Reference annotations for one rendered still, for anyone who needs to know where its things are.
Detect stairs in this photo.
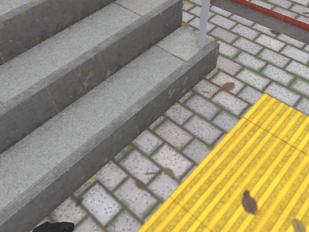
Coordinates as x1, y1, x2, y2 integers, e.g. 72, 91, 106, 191
0, 0, 220, 232

